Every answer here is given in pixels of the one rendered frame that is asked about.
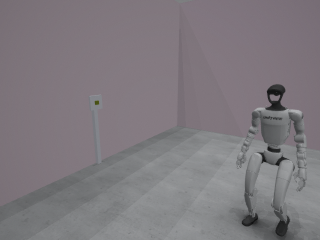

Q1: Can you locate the panel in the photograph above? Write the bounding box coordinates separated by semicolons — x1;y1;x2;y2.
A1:
88;95;103;164

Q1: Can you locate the robot left upper arm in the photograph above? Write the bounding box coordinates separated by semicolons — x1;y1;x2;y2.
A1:
288;109;305;143

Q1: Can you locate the right robot hand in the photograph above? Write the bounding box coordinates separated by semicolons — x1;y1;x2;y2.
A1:
236;151;248;169

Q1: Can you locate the left robot hand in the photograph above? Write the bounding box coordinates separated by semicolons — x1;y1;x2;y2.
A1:
293;168;307;192

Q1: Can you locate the humanoid robot torso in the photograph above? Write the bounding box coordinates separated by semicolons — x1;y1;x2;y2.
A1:
260;106;292;166

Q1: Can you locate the left robot forearm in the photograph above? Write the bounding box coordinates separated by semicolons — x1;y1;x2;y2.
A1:
296;134;307;169

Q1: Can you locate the right robot foot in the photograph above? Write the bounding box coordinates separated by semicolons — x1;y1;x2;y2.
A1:
242;213;258;227

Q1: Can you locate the right robot forearm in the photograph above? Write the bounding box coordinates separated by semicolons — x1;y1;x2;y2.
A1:
241;128;255;153

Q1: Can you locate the robot right upper arm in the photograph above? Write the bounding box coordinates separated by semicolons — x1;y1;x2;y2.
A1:
249;107;264;135

